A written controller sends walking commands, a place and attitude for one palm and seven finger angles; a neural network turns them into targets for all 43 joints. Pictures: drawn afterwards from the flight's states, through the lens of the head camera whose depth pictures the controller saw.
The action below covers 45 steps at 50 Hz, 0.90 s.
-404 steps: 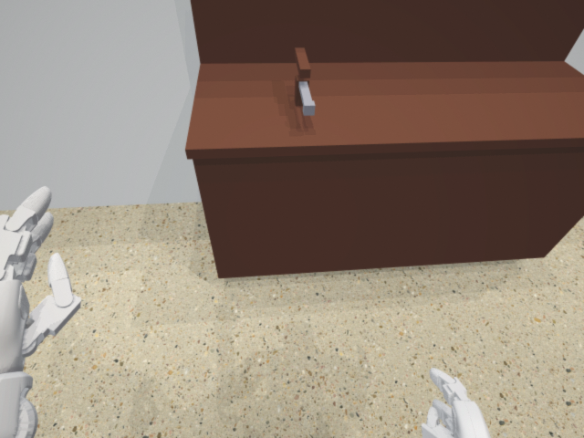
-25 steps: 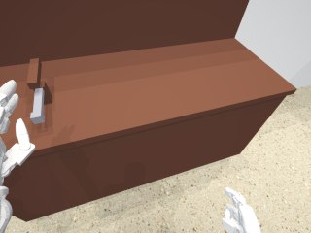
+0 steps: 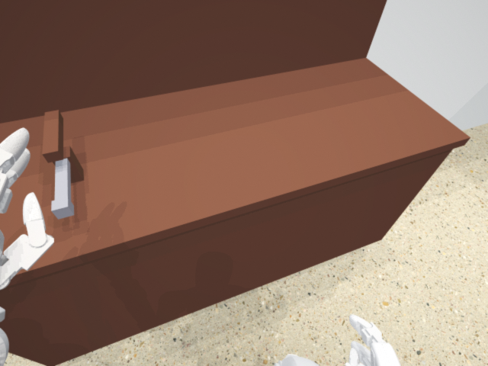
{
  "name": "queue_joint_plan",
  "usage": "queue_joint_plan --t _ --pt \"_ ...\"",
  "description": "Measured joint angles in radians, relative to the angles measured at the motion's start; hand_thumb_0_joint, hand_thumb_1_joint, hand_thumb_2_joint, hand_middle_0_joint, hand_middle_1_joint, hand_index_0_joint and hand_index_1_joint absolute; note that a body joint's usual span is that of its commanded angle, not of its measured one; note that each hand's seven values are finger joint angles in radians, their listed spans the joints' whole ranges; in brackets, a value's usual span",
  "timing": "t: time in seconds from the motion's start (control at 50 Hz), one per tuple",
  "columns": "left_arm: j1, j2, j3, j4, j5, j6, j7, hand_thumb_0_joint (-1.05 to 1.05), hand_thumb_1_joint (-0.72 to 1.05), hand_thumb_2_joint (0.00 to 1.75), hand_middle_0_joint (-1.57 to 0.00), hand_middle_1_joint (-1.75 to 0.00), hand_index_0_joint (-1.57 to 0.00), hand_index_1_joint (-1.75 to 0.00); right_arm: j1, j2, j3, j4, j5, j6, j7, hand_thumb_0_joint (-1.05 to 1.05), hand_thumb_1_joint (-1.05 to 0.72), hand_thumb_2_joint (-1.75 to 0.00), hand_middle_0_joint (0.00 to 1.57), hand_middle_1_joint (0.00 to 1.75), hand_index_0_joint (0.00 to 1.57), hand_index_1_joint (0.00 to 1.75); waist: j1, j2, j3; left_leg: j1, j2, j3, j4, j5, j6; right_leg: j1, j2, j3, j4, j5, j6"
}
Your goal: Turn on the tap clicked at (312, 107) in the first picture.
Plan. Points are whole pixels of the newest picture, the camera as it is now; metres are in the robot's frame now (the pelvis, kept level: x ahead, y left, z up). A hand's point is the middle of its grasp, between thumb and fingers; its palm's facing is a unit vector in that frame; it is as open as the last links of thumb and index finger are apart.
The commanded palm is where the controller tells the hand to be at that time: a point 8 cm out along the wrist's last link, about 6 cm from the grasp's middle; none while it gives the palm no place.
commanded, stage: shuffle to correct the standing spot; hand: left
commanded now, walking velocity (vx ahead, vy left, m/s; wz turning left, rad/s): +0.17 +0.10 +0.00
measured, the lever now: (63, 208) +0.38 +0.36 +0.00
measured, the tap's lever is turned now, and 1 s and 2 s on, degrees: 0 0 0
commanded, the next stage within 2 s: come to a stop and stand still in 0.26 s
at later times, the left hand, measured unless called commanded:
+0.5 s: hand (18, 200) +0.26 +0.28 +0.19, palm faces +0.43 -0.81 -0.39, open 7.4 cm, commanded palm +0.21 +0.32 +0.18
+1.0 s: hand out of the picture +0.27 +0.34 +0.17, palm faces +0.48 -0.78 -0.41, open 7.4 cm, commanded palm +0.20 +0.34 +0.18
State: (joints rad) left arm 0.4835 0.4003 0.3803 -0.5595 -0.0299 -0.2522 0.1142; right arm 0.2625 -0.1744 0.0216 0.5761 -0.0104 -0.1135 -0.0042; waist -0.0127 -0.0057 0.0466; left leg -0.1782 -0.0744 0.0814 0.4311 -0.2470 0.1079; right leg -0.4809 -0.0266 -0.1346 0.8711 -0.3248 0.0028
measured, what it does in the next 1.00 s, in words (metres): steps on the spot: right foot, then left foot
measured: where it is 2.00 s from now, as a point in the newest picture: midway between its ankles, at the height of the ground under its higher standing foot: outside the picture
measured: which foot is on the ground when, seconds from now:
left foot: down 0.00-0.12, up 0.14-0.46, down 0.48-1.00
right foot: up 0.00-0.08, down 0.10-1.00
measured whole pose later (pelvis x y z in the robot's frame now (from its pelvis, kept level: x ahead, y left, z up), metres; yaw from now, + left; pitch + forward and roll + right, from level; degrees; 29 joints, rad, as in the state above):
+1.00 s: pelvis +0.05 +0.06 +0.00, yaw +2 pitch -1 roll -2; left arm 0.29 0.41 0.37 -0.33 -0.01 -0.16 0.09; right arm 0.22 -0.22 0.01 0.62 0.00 -0.13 -0.06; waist 0.07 0.02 0.01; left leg -0.30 0.06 0.02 0.47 -0.15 0.01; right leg -0.16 0.03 -0.03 0.38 -0.20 0.00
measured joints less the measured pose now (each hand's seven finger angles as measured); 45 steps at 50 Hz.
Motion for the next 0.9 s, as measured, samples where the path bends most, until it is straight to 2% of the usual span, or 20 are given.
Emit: queue_joint_plan --t 0.08,0.1,0.12,0.16,0.2,0.22,0.26,0.3,0.36,0.42,0.48,0.54,0.62,0.66,0.72,0.76,0.82,0.9 --pt "0.033 0.039 0.026 0.057 -0.006 0.013 0.001 0.01 0.89 0.90 -0.21 -0.31 -0.22 -0.30 0.011 -0.020 0.000 0.001 -0.002 0.019 -0.019 0.01 -0.90 -0.90 0.20 0.30 0.21 0.30 0.009 0.023 -0.029 -0.019 -0.012 0.005 0.054 -0.043 -0.001 0.111 0.009 -0.031 -0.231 0.031 -0.006" --pt "0.028 0.048 0.031 0.073 -0.006 0.018 0.003 0.01 0.89 0.90 -0.21 -0.31 -0.22 -0.30 0.016 -0.026 -0.001 0.000 -0.002 0.023 -0.023 0.01 -0.90 -0.90 0.20 0.30 0.21 0.30 0.010 0.024 -0.040 -0.040 -0.016 0.002 0.101 -0.070 -0.003 0.155 0.010 -0.033 -0.296 0.042 -0.015" --pt "0.010 0.046 0.031 0.091 -0.004 0.021 0.004 0.01 0.89 0.90 -0.21 -0.31 -0.22 -0.30 0.012 -0.036 -0.006 0.003 -0.002 0.028 -0.024 0.01 -0.90 -0.90 0.20 0.30 0.21 0.30 0.018 0.038 -0.044 -0.078 -0.005 -0.005 0.179 -0.106 -0.020 0.161 0.019 -0.042 -0.311 0.074 -0.040" --pt "-0.037 0.017 0.020 0.125 -0.005 0.026 0.006 0.01 0.89 0.90 -0.21 -0.31 -0.22 -0.30 -0.017 -0.050 -0.016 0.031 -0.005 0.043 -0.020 0.01 -0.90 -0.90 0.20 0.30 0.21 0.30 0.034 0.050 -0.033 -0.181 0.011 -0.038 0.441 -0.174 -0.057 0.149 0.030 -0.055 -0.264 0.057 -0.081" --pt "-0.076 -0.029 0.003 0.147 -0.007 0.029 0.008 0.01 0.89 0.90 -0.21 -0.31 -0.22 -0.30 -0.035 -0.057 -0.024 0.053 -0.005 0.050 -0.008 0.01 -0.90 -0.90 0.20 0.30 0.21 0.30 0.051 0.027 -0.023 -0.274 0.025 -0.060 0.656 -0.169 -0.086 0.158 0.022 -0.048 -0.251 0.037 -0.092" --pt "-0.084 -0.053 -0.008 0.151 -0.007 0.030 0.009 0.01 0.89 0.90 -0.21 -0.30 -0.22 -0.30 -0.040 -0.061 -0.024 0.056 -0.005 0.051 -0.004 0.01 -0.90 -0.90 0.20 0.30 0.21 0.30 0.056 0.014 -0.020 -0.310 0.043 -0.068 0.717 -0.143 -0.096 0.168 0.017 -0.044 -0.259 0.036 -0.090" --pt "-0.083 -0.091 -0.031 0.142 -0.003 0.035 0.012 0.01 0.89 0.90 -0.21 -0.30 -0.21 -0.30 -0.050 -0.069 -0.023 0.053 -0.005 0.051 -0.003 0.01 -0.90 -0.90 0.20 0.30 0.21 0.30 0.057 -0.007 -0.015 -0.357 0.086 -0.085 0.750 -0.090 -0.106 0.188 0.009 -0.036 -0.284 0.045 -0.081" --pt "-0.077 -0.107 -0.057 0.117 0.002 0.036 0.014 0.01 0.89 0.90 -0.21 -0.30 -0.21 -0.30 -0.057 -0.076 -0.025 0.043 -0.008 0.042 -0.011 0.01 -0.90 -0.90 0.20 0.30 0.20 0.30 0.049 -0.021 -0.006 -0.374 0.127 -0.097 0.686 -0.038 -0.113 0.209 -0.002 -0.035 -0.313 0.056 -0.074" --pt "-0.065 -0.084 -0.067 0.064 0.005 0.024 0.014 0.01 0.89 0.90 -0.21 -0.31 -0.21 -0.30 -0.070 -0.077 -0.031 0.025 -0.011 0.022 -0.025 0.01 -0.90 -0.90 0.20 0.30 0.20 0.30 0.042 -0.044 0.016 -0.328 0.161 -0.079 0.466 0.002 -0.111 0.228 -0.027 -0.020 -0.332 0.061 -0.058" --pt "-0.052 -0.038 -0.038 0.020 0.000 0.010 0.020 0.01 0.88 0.90 -0.21 -0.31 -0.22 -0.30 -0.073 -0.076 -0.040 0.004 -0.011 0.005 -0.037 0.01 -0.90 -0.90 0.20 0.30 0.20 0.30 0.039 -0.047 0.026 -0.235 0.155 -0.042 0.263 0.039 -0.108 0.237 -0.047 -0.002 -0.317 0.047 -0.034" --pt "-0.043 -0.005 0.004 0.007 -0.013 0.001 0.029 0.01 0.88 0.90 -0.22 -0.31 -0.22 -0.30 -0.067 -0.079 -0.045 -0.011 -0.003 -0.005 -0.048 0.01 -0.90 -0.90 0.20 0.30 0.20 0.30 0.034 -0.010 0.011 -0.125 0.142 -0.028 0.110 0.069 -0.114 0.233 -0.040 0.008 -0.264 0.009 -0.005" --pt "-0.090 0.020 0.033 0.062 -0.023 0.012 0.028 0.01 0.88 0.90 -0.21 -0.31 -0.22 -0.30 -0.075 -0.027 -0.036 0.011 0.011 0.005 -0.053 0.01 -0.90 -0.90 0.20 0.30 0.20 0.30 0.041 -0.045 0.009 -0.113 0.116 -0.009 0.128 0.022 -0.122 0.234 -0.050 0.058 -0.237 -0.014 0.013" --pt "-0.142 0.000 0.025 0.127 -0.020 0.056 0.025 0.01 0.89 0.90 -0.21 -0.30 -0.21 -0.30 -0.064 0.034 0.010 0.015 0.001 -0.009 -0.037 0.01 -0.90 -0.90 0.20 0.30 0.20 0.30 0.031 -0.071 0.003 -0.113 0.097 -0.023 0.094 0.050 -0.115 0.243 -0.001 0.104 -0.256 -0.045 0.010" --pt "-0.141 -0.029 0.000 0.114 -0.017 0.077 0.024 0.01 0.89 0.90 -0.21 -0.30 -0.21 -0.30 -0.062 0.048 0.030 0.013 -0.003 -0.019 -0.023 0.01 -0.90 -0.90 0.20 0.30 0.20 0.30 0.029 -0.065 0.010 -0.118 0.098 -0.037 0.082 0.062 -0.115 0.256 0.020 0.116 -0.300 0.013 -0.002" --pt "-0.094 -0.062 -0.046 0.055 -0.012 0.087 0.015 0.01 0.89 0.90 -0.21 -0.30 -0.21 -0.30 -0.063 0.052 0.047 0.013 -0.004 -0.030 -0.008 0.01 -0.90 -0.90 0.20 0.30 0.21 0.30 0.037 -0.033 0.015 -0.128 0.121 -0.052 0.076 0.070 -0.119 0.276 0.046 0.106 -0.369 0.054 -0.017" --pt "-0.053 -0.057 -0.059 0.015 -0.012 0.083 0.009 0.01 0.89 0.90 -0.21 -0.30 -0.21 -0.30 -0.065 0.048 0.052 0.015 -0.004 -0.031 -0.007 0.01 -0.90 -0.90 0.20 0.30 0.21 0.30 0.043 -0.016 0.010 -0.133 0.134 -0.056 0.073 0.073 -0.123 0.283 0.060 0.104 -0.402 0.072 -0.020" --pt "-0.021 -0.035 -0.053 0.001 -0.020 0.069 0.007 0.01 0.89 0.90 -0.21 -0.30 -0.21 -0.30 -0.067 0.032 0.046 0.025 -0.005 -0.026 -0.016 0.01 -0.90 -0.90 0.20 0.30 0.21 0.30 0.054 0.003 -0.006 -0.133 0.142 -0.054 0.065 0.076 -0.125 0.293 0.068 0.107 -0.435 0.090 -0.020" --pt "-0.038 -0.027 -0.030 0.073 -0.030 0.080 0.013 0.01 0.89 0.90 -0.21 -0.31 -0.22 -0.30 -0.067 -0.004 0.027 0.043 0.001 -0.008 -0.036 0.01 -0.90 -0.90 0.20 0.30 0.21 0.30 0.059 0.024 -0.034 -0.115 0.137 -0.049 0.039 0.085 -0.120 0.314 0.064 0.112 -0.468 0.104 -0.014"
